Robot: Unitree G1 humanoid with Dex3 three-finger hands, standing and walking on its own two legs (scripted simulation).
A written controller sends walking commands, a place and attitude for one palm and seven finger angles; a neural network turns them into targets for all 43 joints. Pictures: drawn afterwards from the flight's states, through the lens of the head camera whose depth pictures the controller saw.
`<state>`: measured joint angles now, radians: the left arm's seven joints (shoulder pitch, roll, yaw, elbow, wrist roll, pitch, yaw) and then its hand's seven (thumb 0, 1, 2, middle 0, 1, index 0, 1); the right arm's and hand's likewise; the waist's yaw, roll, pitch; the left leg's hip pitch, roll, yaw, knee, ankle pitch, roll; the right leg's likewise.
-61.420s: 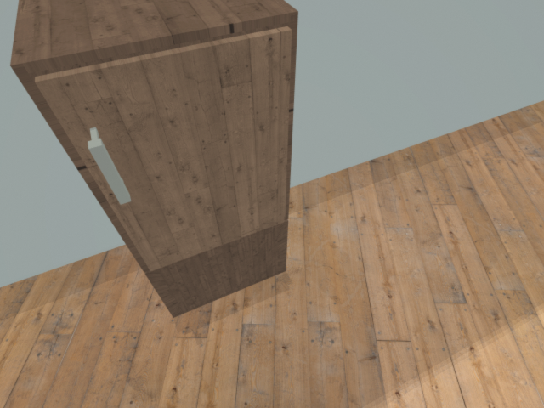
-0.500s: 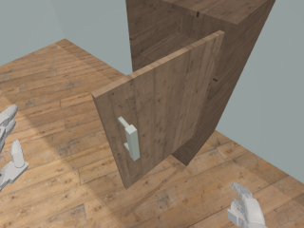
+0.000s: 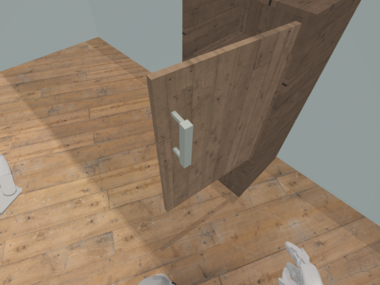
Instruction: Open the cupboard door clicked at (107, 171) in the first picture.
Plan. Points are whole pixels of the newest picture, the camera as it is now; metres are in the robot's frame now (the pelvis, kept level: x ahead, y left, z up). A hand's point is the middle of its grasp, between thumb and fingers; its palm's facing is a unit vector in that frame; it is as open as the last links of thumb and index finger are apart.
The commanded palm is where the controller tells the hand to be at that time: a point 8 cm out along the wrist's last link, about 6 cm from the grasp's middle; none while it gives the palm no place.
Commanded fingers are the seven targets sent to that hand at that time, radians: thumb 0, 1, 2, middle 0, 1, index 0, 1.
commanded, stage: step back with the hand held close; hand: left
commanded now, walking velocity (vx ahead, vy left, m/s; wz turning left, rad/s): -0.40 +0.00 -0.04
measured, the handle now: (180, 140) +0.42 +0.05 +0.06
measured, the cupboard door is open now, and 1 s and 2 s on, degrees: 81 81 81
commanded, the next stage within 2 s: stop stepping back and stand still in 0.30 s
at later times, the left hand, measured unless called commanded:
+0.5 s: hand out of the picture +0.12 +0.24 +0.19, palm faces +0.31 -0.81 -0.50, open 7.4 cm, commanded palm +0.07 +0.29 +0.19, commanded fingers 0.00 0.90 0.90 -0.20 -0.30 -0.20 -0.30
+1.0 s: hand out of the picture +0.06 +0.24 +0.18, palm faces +0.32 -0.81 -0.49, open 7.4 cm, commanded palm +0.00 +0.28 +0.19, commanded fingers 0.00 0.90 0.90 -0.20 -0.30 -0.20 -0.30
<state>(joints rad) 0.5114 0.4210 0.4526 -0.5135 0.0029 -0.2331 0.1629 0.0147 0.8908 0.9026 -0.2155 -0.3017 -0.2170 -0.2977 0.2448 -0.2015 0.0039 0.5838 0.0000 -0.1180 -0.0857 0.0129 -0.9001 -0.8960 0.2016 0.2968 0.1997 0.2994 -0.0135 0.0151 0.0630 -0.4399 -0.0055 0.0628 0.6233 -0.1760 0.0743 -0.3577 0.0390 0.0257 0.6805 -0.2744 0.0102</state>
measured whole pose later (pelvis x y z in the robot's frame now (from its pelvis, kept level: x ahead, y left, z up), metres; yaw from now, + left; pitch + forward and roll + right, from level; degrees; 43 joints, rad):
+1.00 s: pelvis -0.17 -0.01 +0.02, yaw -5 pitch -1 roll +0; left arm 0.58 0.44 0.42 -0.46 -0.03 -0.22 0.16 0.01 0.89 0.90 -0.21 -0.30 -0.22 -0.30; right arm 0.26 -0.24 -0.01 0.65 0.00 -0.14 -0.08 0.01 -0.90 -0.90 0.20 0.30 0.20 0.30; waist -0.04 -0.02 -0.01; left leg -0.25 0.01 0.05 0.51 -0.24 0.02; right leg -0.21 0.02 -0.02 0.51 -0.28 -0.02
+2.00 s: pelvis -0.19 +0.00 +0.02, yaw -3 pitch -1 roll -1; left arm 0.32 0.20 0.01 1.19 0.00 0.02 0.02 0.01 0.92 0.90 -0.21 -0.30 -0.21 -0.30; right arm 0.26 -0.20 0.00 1.13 -0.01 0.03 -0.02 0.01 -0.91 -0.90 0.20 0.30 0.20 0.30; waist 0.00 0.02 0.09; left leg -0.25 -0.01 0.01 0.43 -0.16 0.02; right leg -0.19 0.01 -0.07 0.41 -0.21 -0.02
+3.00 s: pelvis -0.16 -0.03 +0.02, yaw -3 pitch -1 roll +0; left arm 0.23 0.18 0.01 1.16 0.00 -0.01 0.03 0.01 0.91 0.90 -0.20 -0.30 -0.20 -0.29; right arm 0.21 -0.19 0.00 1.14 -0.02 0.01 -0.03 0.00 -0.91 -0.90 0.20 0.30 0.20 0.30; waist -0.01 0.03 0.07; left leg -0.17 0.02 0.00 0.38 -0.18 -0.02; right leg -0.11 0.04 -0.07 0.36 -0.23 -0.06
